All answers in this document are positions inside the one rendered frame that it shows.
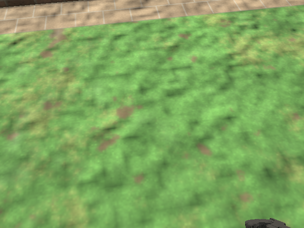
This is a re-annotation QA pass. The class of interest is robot right hand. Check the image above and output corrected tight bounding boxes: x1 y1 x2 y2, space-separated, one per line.
245 218 291 228

